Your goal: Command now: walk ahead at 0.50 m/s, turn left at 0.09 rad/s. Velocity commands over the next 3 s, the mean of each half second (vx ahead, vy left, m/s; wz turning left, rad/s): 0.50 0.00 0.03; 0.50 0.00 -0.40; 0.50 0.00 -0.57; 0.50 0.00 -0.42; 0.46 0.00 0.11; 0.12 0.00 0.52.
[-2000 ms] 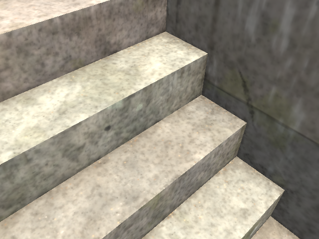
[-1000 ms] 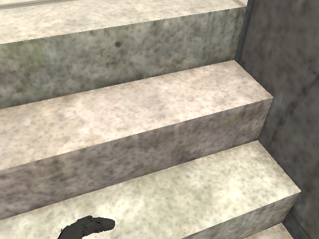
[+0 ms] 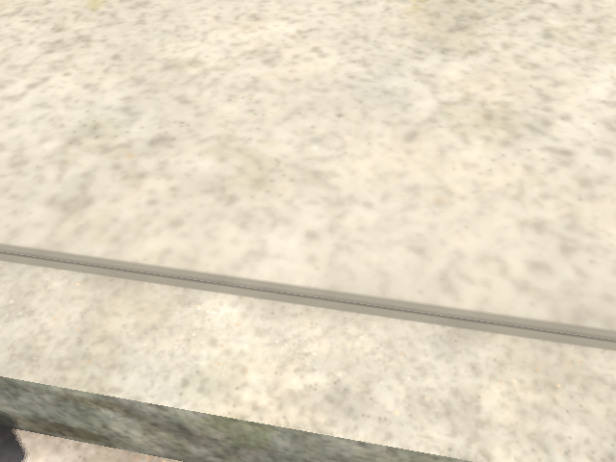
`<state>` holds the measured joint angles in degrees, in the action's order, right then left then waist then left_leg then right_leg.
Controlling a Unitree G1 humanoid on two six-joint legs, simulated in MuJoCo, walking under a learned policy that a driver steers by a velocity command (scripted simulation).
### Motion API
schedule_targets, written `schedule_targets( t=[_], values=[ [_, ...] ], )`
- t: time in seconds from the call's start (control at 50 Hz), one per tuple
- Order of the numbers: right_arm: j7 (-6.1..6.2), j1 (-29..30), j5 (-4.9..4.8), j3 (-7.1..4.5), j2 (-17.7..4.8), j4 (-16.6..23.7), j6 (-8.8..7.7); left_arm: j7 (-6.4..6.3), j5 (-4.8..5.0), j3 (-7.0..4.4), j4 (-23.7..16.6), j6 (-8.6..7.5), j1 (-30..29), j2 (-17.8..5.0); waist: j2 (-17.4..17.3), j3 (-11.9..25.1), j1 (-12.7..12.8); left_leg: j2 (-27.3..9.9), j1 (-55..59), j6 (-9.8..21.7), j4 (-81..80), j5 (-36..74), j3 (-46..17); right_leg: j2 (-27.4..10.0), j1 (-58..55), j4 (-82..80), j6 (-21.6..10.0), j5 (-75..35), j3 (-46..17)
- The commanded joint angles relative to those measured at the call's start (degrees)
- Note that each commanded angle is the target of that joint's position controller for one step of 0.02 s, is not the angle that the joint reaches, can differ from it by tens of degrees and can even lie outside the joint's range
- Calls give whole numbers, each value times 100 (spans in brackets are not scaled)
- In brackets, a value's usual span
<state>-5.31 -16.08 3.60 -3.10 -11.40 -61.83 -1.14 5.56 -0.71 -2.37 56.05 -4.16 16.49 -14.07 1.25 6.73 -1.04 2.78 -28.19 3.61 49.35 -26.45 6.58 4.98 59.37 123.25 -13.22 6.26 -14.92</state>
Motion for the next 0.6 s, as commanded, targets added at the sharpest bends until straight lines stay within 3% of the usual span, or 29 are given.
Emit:
schedule_targets(
  t=[0.02,0.04,0.06,0.08,0.1,0.12,0.14,0.16,0.18,0.2,0.22,0.24,0.26,0.28,0.3,0.32,0.34,0.36,0.38,0.4,0.42,0.44,0.46,0.5,0.52,0.54,0.56,0.58,0.6],
  values=[
    [-37,718,141,128,387,296,-81,81,2,347,-457,207,229,733,-590,-682,739,-1484,550,1071,-3126,1234,-1858,-14,2491,2528,-260,1112,527],
    [-79,522,315,176,372,185,-87,34,12,433,-710,214,-246,764,-243,-993,822,-1392,232,898,-3323,756,-1559,-88,2758,2263,-407,898,500],
    [-177,351,607,209,110,155,-136,5,-87,474,-1138,229,-851,514,168,-775,871,-1147,-153,657,-3396,479,-1059,-414,2143,719,-431,-120,896],
    [-216,272,606,144,-164,223,-194,3,63,480,-1478,264,-1297,435,-84,-821,744,-913,-589,603,-3680,678,-553,-627,1617,-289,-423,-484,1192],
    [-358,1031,537,114,-521,582,-137,25,183,388,-1828,384,-1840,-143,-321,-650,970,-776,-2131,704,-4717,1323,-66,-847,-574,-1974,-319,-621,1483],
    [-438,649,373,140,-813,489,-61,150,228,475,-2019,513,-2150,-134,-853,-329,944,-1106,-2590,1313,-5376,2858,-388,-617,-1900,-1770,131,-553,1845],
    [-486,737,113,81,-1182,515,-187,281,255,421,-2088,532,-1937,-179,-1125,-203,1246,-1362,-2221,1580,-5117,6800,-411,-230,-2539,-1997,543,-431,2320],
    [-454,538,-70,-16,-1604,524,-311,251,151,366,-1888,553,-1025,-400,-924,234,1423,-1618,-430,1512,-4305,9642,-332,-30,-2229,-2813,732,-166,2280],
    [-361,302,-204,-200,-2073,492,-487,154,85,307,-1972,651,-717,-643,-1211,384,1431,-1942,1195,1540,-3650,11421,-542,137,-1851,-4260,888,515,2403],
    [-345,-104,-226,-242,-1979,310,-537,99,18,207,-2042,668,-701,-804,-1334,605,1284,-1987,2528,1644,-2779,12192,-617,442,-1662,-5635,899,1215,2709],
    [-494,-1011,83,-159,-1446,4,-445,54,-48,93,-1840,803,-260,-1048,-776,1266,956,-1652,2709,1548,-1489,12846,-446,440,-2305,-5988,454,726,2248],
    [-630,-1212,345,-144,-1051,-237,-303,10,-73,7,-1192,860,1143,-1148,-212,1654,1155,-1326,1321,1438,189,10997,-799,-96,-3880,-6687,-93,-43,633],
    [-823,-1157,432,-35,-396,-401,-115,-52,-402,-23,-828,849,2158,-1258,1129,1651,1370,-233,-546,1160,2544,4339,-1211,-1128,-4520,-8371,-1143,-271,-2153],
    [-733,-851,-163,-90,-240,-242,-129,13,-273,19,-781,708,2258,-916,1032,879,1379,206,-2074,1059,4891,3598,-2377,-1540,-4147,-9178,-1039,1305,-3218],
    [-428,-56,-300,-119,-192,293,-272,0,1,85,-466,382,1984,-636,1476,206,1070,297,-3640,999,5793,2835,-2451,-1587,-4224,-9355,-734,2433,-3134],
    [-148,415,-219,-132,-344,536,-334,-12,117,146,-118,166,1605,-205,1158,-39,767,320,-4200,1062,6188,2408,-2341,-1445,-4378,-9124,-492,2271,-2472],
    [-6,684,-83,-52,-303,748,-325,-29,68,244,136,106,1377,283,696,-103,592,405,-4531,1250,6617,2324,-2424,-1323,-4472,-9081,-318,2296,-2081],
    [76,738,-44,102,18,903,-298,-103,-37,362,334,64,961,647,205,-251,295,313,-4784,1281,6583,2301,-2367,-1179,-4363,-8991,-98,2358,-1484],
    [100,870,-95,232,263,1074,-337,-128,-222,388,368,76,662,696,156,-599,193,215,-5272,1266,6953,1844,-1998,-1135,-4189,-9188,-62,2139,-956],
    [121,856,-112,342,319,1222,-299,-115,-383,426,455,63,739,728,-26,-484,98,38,-5425,1252,6872,2082,-1699,-1189,-4299,-9503,5,1653,-666],
    [106,842,-186,393,304,1268,-292,-119,-400,401,383,-8,440,639,36,-576,-43,-182,-5469,1206,6864,1861,-1413,-1179,-3956,-9783,55,1639,-414],
    [102,1329,-276,404,149,1598,-270,-68,-441,353,250,-74,101,429,-112,-641,-136,-471,-4920,1173,6412,1667,-973,-1219,-3269,-10318,101,1640,-102],
    [55,1638,-249,460,160,1745,-207,-161,-467,319,321,-154,433,326,442,-743,76,-458,-4840,1122,7568,1147,-770,-1300,-2949,-10572,-38,1621,-217],
    [124,2261,-200,657,288,2173,-180,-291,-610,347,766,-147,1238,292,223,-865,322,-635,-6321,1217,7805,901,-1029,-1616,-3899,-10581,-15,1557,-675],
    [138,2775,-157,688,127,2455,-139,-239,-674,359,866,-173,1581,146,-248,-749,475,-881,-6556,1202,6431,1315,-737,-1614,-4414,-10728,67,1458,-596],
    [195,3330,-133,692,55,2783,-25,-141,-660,380,1043,-211,2160,155,-142,-606,634,-1129,-6447,1179,5461,1993,-537,-1594,-4400,-10846,135,1196,-752],
    [201,4033,-50,657,36,3018,89,42,-486,423,854,-216,2028,310,317,-607,594,-1141,-5049,1031,4725,1893,242,-1537,-3164,-11561,-109,984,-335],
    [202,4840,-9,772,168,3364,232,236,-391,417,1035,-233,2286,382,573,-686,709,-1071,-3501,950,4336,813,-21,-1694,-1957,-12365,-148,1033,-364],
    [59,4233,67,745,351,3173,216,288,-127,437,732,-331,1874,270,1100,-611,288,-750,-2478,731,4654,339,542,-1778,-1781,-12398,-216,-63,-41]
  ],
)
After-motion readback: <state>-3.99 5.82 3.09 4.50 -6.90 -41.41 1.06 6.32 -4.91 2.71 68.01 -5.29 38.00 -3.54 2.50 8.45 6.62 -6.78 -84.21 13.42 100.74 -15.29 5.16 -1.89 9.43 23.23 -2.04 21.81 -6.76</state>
